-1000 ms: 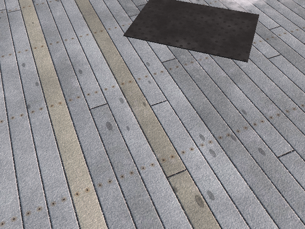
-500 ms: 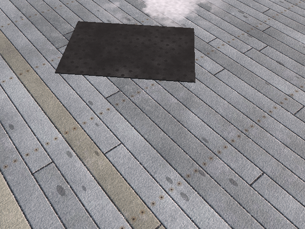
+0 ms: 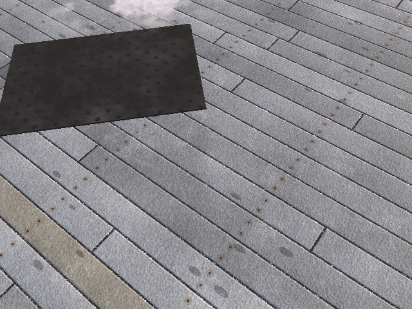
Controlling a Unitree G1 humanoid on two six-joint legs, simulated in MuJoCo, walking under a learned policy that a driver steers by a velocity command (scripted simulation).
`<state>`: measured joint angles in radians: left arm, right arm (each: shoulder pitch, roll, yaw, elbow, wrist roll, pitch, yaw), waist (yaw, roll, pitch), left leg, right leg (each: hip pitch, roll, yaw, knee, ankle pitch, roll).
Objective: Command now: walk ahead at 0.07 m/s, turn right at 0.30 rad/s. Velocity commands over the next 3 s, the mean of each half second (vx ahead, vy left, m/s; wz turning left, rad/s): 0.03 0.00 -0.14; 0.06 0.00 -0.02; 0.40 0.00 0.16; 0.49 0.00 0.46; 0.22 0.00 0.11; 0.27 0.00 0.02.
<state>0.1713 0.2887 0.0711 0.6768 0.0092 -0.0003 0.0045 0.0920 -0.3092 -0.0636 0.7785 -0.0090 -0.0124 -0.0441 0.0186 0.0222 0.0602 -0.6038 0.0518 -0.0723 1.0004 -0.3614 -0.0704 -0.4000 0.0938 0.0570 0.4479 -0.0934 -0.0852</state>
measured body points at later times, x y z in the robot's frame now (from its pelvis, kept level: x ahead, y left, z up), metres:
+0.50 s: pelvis +0.06 +0.05 +0.00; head +0.07 +0.05 +0.45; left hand +0.20 +0.30 -0.12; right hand +0.17 -0.21 -0.12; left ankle +0.06 +0.17 -0.74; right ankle +0.08 -0.07 -0.74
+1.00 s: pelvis +0.09 +0.05 +0.00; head +0.09 +0.04 +0.45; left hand +0.19 +0.31 -0.13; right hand +0.13 -0.22 -0.14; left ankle +0.06 +0.17 -0.74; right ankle +0.08 -0.06 -0.72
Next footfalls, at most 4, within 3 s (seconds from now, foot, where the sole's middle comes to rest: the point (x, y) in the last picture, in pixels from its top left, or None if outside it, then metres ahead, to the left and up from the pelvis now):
0.18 left None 0.10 0.17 -0.77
1.56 left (183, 278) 0.51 0.15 -0.77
2.04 right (222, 192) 0.83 0.02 -0.77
2.44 left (154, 196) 0.82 0.27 -0.77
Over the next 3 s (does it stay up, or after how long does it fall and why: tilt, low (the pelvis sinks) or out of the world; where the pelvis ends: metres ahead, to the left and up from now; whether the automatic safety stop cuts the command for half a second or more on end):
stays up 0.89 0.16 0.01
